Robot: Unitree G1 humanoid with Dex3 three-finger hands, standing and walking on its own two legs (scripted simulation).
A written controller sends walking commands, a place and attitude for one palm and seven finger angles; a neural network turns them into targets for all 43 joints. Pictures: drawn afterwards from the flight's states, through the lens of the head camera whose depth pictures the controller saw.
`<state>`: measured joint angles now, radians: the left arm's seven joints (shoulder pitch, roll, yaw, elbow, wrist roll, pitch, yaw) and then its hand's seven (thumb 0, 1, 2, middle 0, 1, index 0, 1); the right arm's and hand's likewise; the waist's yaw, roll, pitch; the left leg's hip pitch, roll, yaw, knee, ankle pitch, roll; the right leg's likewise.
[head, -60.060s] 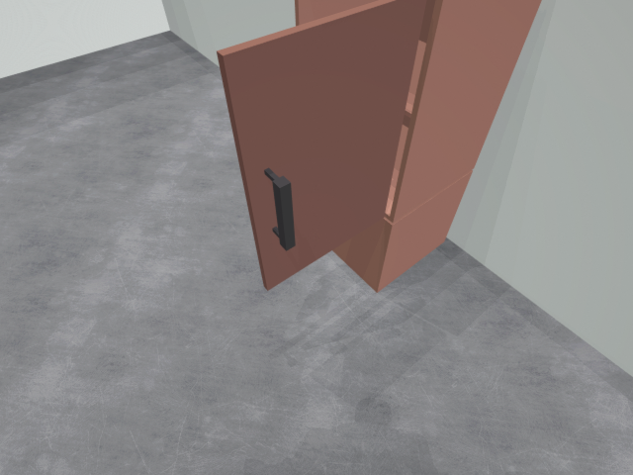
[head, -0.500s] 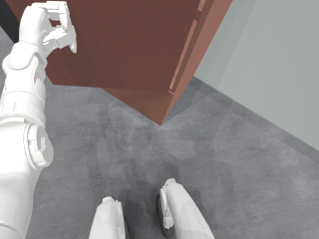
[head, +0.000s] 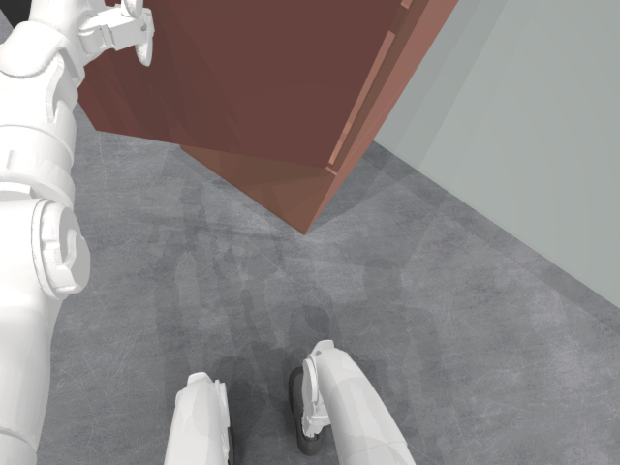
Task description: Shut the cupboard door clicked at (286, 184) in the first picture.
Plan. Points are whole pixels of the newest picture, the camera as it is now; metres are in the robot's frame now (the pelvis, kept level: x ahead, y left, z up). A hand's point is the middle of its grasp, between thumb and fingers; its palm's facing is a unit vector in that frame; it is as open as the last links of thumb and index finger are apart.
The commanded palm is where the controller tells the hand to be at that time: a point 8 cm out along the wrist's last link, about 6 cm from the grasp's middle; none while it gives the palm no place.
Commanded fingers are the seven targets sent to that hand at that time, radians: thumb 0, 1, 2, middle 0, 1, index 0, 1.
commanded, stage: push the door shut along its arc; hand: left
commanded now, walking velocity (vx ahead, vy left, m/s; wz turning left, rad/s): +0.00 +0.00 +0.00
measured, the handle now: out of the picture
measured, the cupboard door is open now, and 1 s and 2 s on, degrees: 29 21 21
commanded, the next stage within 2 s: pull the fist back off the door in 0.04 s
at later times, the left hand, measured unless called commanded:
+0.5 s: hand (180, 11) +0.62 +0.06 +0.08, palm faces +0.06 -0.99 -0.08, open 3.1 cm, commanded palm +0.58 +0.10 +0.08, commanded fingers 0.00 0.90 0.90 -1.30 -1.50 -1.30 -1.50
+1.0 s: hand (181, 77) +0.53 +0.07 +0.08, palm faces +0.04 -1.00 -0.02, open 3.1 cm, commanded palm +0.51 +0.11 +0.08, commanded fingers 0.00 0.90 0.90 -1.30 -1.50 -1.30 -1.50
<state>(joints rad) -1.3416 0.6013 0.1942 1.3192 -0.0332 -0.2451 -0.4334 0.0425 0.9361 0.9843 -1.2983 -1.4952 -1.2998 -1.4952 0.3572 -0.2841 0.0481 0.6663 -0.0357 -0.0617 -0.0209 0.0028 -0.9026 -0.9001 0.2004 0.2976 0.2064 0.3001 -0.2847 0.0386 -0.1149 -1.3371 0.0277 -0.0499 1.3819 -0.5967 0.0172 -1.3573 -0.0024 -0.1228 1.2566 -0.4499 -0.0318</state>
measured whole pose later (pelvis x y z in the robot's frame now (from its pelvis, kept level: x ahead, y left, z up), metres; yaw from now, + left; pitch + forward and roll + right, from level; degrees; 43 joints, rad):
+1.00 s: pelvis +0.02 -0.01 +0.04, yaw +1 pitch +26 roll -1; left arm -0.90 0.19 0.21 1.13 0.02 -0.55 0.15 0.02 0.90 0.90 -1.30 -1.50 -1.30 -1.50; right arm 0.35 -0.27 -0.03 0.62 -0.07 0.02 0.09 0.00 -0.91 -0.90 0.20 0.30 0.20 0.30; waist -0.18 0.03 -0.15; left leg -1.09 0.01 -0.01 1.21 -0.57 0.01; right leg -1.15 -0.01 -0.08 1.15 -0.46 -0.03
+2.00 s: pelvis +0.05 +0.01 +0.14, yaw +2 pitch -1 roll +0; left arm 0.12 0.27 0.10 -0.01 -0.06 -0.08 0.08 0.02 0.90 0.90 -0.90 -1.06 -0.90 -1.06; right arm 0.19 -0.21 0.06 0.53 0.04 0.00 -0.08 0.01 -0.90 -0.90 0.20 0.30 0.20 0.30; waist 0.04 0.06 -0.03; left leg -0.16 -0.02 0.01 0.52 -0.34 0.03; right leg -0.23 -0.02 -0.06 0.51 -0.26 0.00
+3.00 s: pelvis +0.04 +0.00 +0.14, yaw +3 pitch +0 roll -1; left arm 0.48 0.34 0.37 -0.36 -0.05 -0.15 0.12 0.02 0.89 0.90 -0.21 -0.30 -0.21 -0.30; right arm 0.20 -0.25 0.00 0.61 0.01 -0.06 -0.07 0.01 -0.90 -0.90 0.20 0.30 0.21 0.30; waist 0.02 0.08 0.00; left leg -0.19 0.00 -0.01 0.52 -0.32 0.02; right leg -0.23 0.00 -0.08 0.45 -0.22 -0.01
